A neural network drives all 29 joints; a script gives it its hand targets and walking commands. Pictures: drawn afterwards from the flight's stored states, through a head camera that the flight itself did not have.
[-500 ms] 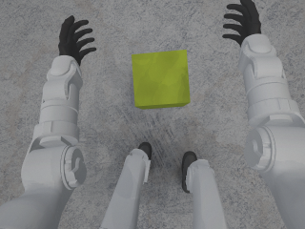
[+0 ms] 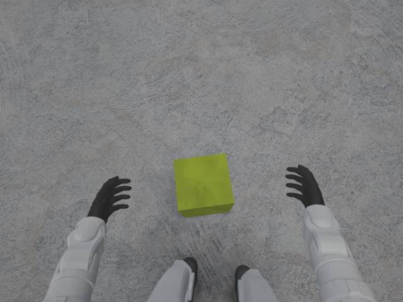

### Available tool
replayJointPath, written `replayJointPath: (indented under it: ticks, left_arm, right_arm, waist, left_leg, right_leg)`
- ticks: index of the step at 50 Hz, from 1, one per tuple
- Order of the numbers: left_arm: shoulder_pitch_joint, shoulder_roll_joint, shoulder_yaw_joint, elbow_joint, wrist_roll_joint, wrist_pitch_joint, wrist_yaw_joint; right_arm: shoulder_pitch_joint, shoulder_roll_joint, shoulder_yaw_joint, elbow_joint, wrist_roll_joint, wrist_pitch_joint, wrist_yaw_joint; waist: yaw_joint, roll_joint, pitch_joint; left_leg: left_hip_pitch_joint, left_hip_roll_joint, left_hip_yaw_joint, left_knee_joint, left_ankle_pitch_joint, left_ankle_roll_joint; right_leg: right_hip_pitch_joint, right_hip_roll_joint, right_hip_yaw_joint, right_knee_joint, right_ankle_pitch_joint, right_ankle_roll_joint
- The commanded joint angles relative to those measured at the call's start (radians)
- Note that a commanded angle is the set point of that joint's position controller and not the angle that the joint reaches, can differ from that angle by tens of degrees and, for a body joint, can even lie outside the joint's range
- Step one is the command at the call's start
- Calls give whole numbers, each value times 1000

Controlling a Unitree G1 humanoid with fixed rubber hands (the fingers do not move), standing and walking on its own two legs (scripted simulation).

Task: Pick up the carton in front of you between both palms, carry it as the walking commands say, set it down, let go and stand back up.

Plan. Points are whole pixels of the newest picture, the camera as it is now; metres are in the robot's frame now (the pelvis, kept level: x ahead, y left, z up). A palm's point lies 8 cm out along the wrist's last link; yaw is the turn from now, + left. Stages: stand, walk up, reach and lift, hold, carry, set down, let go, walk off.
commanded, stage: let go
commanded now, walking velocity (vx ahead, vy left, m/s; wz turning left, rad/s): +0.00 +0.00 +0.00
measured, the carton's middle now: (203, 187) +0.45 +0.06 -0.61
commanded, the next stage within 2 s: stand in 0.84 s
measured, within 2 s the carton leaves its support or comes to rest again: neither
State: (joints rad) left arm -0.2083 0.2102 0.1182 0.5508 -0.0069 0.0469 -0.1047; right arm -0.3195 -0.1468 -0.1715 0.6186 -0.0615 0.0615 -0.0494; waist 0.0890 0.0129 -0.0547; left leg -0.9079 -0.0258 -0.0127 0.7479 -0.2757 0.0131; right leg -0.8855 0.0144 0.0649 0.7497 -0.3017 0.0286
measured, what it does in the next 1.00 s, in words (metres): stands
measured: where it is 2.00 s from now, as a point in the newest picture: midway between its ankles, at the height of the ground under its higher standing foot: (215, 298)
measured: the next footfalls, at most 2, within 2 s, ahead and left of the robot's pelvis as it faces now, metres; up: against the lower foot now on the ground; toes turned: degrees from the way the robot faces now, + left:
none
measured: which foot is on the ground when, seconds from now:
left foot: down 0.00-1.00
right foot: down 0.00-1.00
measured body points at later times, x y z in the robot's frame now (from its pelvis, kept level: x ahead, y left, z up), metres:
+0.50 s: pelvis +0.05 -0.04 +0.04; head +0.07 -0.04 +0.49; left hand +0.22 +0.20 -0.03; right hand +0.23 -0.26 -0.04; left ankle +0.03 +0.11 -0.70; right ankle +0.02 -0.14 -0.70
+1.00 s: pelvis +0.04 -0.01 +0.03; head +0.04 +0.00 +0.48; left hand +0.19 +0.27 -0.05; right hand +0.20 -0.28 -0.05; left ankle +0.03 +0.11 -0.70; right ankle +0.02 -0.14 -0.70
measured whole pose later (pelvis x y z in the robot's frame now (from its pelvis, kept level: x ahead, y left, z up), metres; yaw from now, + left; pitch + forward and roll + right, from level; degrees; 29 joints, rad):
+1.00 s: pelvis +0.04 -0.01 +0.03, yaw +1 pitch -1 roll +0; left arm 0.23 0.31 0.05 0.55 0.04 0.07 0.00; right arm 0.20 -0.29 -0.04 0.65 -0.05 0.03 -0.01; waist 0.01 -0.03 0.00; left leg -0.22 -0.02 -0.04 0.54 -0.31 0.00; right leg -0.19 0.01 0.04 0.53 -0.33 0.00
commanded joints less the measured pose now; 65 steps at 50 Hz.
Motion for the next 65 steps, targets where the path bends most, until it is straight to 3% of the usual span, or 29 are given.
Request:
replayJointPath:
  ticks: [1, 3, 5, 10, 14, 18, 19, 21, 24, 25, 27, 28, 30, 31, 32, 33, 34, 36, 37, 42, 43, 45, 47, 49, 50, 51, 54, 56, 65]
  left_arm:
    - [87, 92, 25, -138, 7, -35, 23]
    - [139, 65, -23, -154, 7, -36, 18]
    - [234, 68, -30, -161, -10, -37, 27]
    - [339, 111, -28, -206, -24, -59, 40]
    - [364, 81, -71, -251, -5, -36, 22]
    - [398, 116, -68, -219, -8, -21, 24]
    - [422, 103, -58, -212, 0, -6, 20]
    - [421, 80, -73, -211, 11, 15, 23]
    - [460, 105, -45, -173, 24, 47, 37]
    - [416, 113, -51, -202, 28, 49, 38]
    - [418, 116, -62, -218, 26, 54, 32]
    - [399, 137, -16, -226, 36, 52, 32]
    - [393, 88, -54, -233, 27, 68, 32]
    - [422, 122, -53, -206, 24, 80, 29]
    - [413, 143, -14, -193, 46, 85, 35]
    - [418, 131, -30, -200, 38, 90, 33]
    - [329, 127, -58, -372, 26, 127, 45]
    - [454, 127, -73, -262, 16, 168, 77]
    - [404, 132, -62, -334, 17, 153, 74]
    - [424, 80, -97, -318, -3, 168, 85]
    - [390, 212, -28, -147, 45, 93, 114]
    - [375, 214, -41, -123, 50, 37, 117]
    - [381, 203, -36, -103, 56, 2, 116]
    - [384, 216, -32, -66, 47, -24, 104]
    - [377, 213, -30, -46, 50, -24, 102]
    - [375, 212, -38, -35, 42, -32, 101]
    - [406, 244, -37, 12, 40, -55, 113]
    - [381, 263, -36, 19, 45, -54, 115]
    - [373, 298, -35, 115, 46, -47, 132]
  right_arm:
    - [30, -106, -39, -112, -20, -43, 12]
    - [119, -80, 22, -87, 10, -54, 21]
    - [204, -85, 19, -110, -5, -59, 24]
    - [302, -120, 49, -197, 27, -82, 51]
    - [393, -105, 57, -199, 36, -58, 65]
    - [506, -101, 96, -231, 45, -36, 67]
    - [484, -119, 103, -233, 65, -26, 74]
    - [550, -118, 115, -246, 69, 0, 93]
    - [493, -122, 116, -284, 73, 15, 105]
    - [507, -120, 124, -290, 84, 28, 112]
    - [535, -154, 101, -276, 77, 31, 104]
    - [504, -127, 130, -320, 67, 37, 109]
    - [527, -148, 99, -275, 59, 49, 107]
    - [511, -101, 132, -322, 73, 52, 102]
    - [498, -138, 113, -312, 76, 70, 108]
    - [520, -148, 110, -295, 65, 72, 115]
    - [504, -154, 117, -247, 93, 37, 94]
    - [558, -146, 107, -258, 104, 24, 76]
    - [565, -163, 131, -273, 91, 30, 76]
    - [456, -145, 102, -258, 65, 24, 69]
    - [499, -293, 84, -92, 14, 1, 41]
    - [542, -281, 77, -59, 7, -30, 33]
    - [470, -279, 91, -52, 7, -39, 34]
    - [481, -298, 93, -20, 16, -56, 38]
    - [475, -298, 90, -24, 14, -66, 38]
    - [433, -310, 87, -6, 22, -69, 38]
    - [438, -276, 105, 28, 24, -74, 39]
    - [456, -313, 93, 45, 28, -73, 34]
    - [473, -354, 97, 119, 29, -80, 28]
  waist:
    - [-18, 48, -522]
    - [6, 73, -374]
    - [-30, 2, -291]
    - [-30, -66, -244]
    - [-56, -15, -104]
    - [-87, -147, -53]
    - [-53, -3, -20]
    - [-103, -50, 40]
    - [-28, -33, 80]
    - [-79, -12, 83]
    - [-97, -53, 33]
    - [-58, -56, 10]
    - [-96, -33, 67]
    - [-65, -90, 93]
    - [-62, 10, 111]
    - [-70, -16, 138]
    - [-68, 16, 5]
    - [-82, -30, 21]
    - [-77, 13, -11]
    - [-70, -68, 76]
    - [-59, -91, 59]
    - [-100, -110, 86]
    - [-84, -22, 59]
    - [-71, 58, 63]
    - [-92, 18, 77]
    - [-81, 94, 53]
    - [-66, -61, 9]
    - [-92, 26, 7]
    - [-100, -40, 5]
  left_leg:
    - [635, 21, -43, -90, 455, -46]
    - [595, 1, -19, -147, 299, -52]
    - [588, -12, -12, -193, 233, -48]
    - [662, -14, -5, -242, 321, -43]
    - [730, -31, 26, -312, 220, -32]
    - [781, -37, 20, -336, 269, -24]
    - [714, -42, 30, -345, 260, -33]
    - [795, -32, 32, -358, 228, -34]
    - [775, -41, 25, -354, 237, -34]
    - [802, -37, 32, -379, 242, -21]
    - [803, -35, 19, -351, 274, -21]
    - [824, -37, 10, -357, 278, -5]
    - [817, -31, 26, -341, 244, -31]
    - [817, -33, 11, -351, 240, -12]
    - [792, -25, 10, -348, 220, -25]
    - [763, -27, 21, -332, 199, -27]
    - [788, -63, 23, -320, 259, -27]
    - [780, -60, 6, -288, 262, -31]
    - [810, -63, 9, -306, 256, -31]
    - [797, -40, -10, -311, 234, -22]
    - [672, 56, -46, -285, 187, -41]
    - [686, 67, -72, -297, 78, -23]
    - [631, 68, -102, -343, -100, -16]
    - [620, 76, -107, -342, -3, 0]
    - [612, 78, -112, -352, -8, -5]
    - [633, 99, -144, -378, -32, -3]
    - [703, 96, -116, -286, 209, 7]
    - [714, 89, -95, -272, 282, -6]
    - [714, 104, -118, -325, 269, -5]
  right_leg:
    - [191, 62, -69, -107, 96, -17]
    - [262, 48, -66, -159, 51, -39]
    - [391, 35, -69, -208, 65, -31]
    - [592, 25, -51, -251, 223, -14]
    - [669, 12, -50, -341, 186, -11]
    - [742, 8, -34, -355, 393, 17]
    - [765, -1, -24, -371, 354, -2]
    - [729, -5, -40, -391, 323, 5]
    - [774, -14, -20, -407, 262, -14]
    - [752, 1, -35, -402, 324, 8]
    - [808, 10, -25, -373, 383, 11]
    - [789, 2, -38, -370, 382, 20]
    - [780, 9, -33, -376, 336, 5]
    - [759, 6, -36, -382, 329, 10]
    - [765, 3, -37, -369, 310, 1]
    - [765, 7, -24, -374, 277, 1]
    - [824, 19, -25, -330, 400, -13]
    - [815, -11, -16, -303, 493, 1]
    - [823, 19, -32, -296, 439, -2]
    - [755, 26, -61, -313, 324, -8]
    - [680, -40, -12, -315, 119, -7]
    - [646, -45, 10, -323, 20, -27]
    - [648, -26, 6, -302, -69, -27]
    - [690, -50, 36, -302, 51, -42]
    - [685, -41, 18, -291, 56, -27]
    - [675, -34, 14, -278, 19, -35]
    - [706, -64, 53, -308, 191, -32]
    - [704, -64, 47, -318, 231, -28]
    - [757, -82, 44, -319, 215, -31]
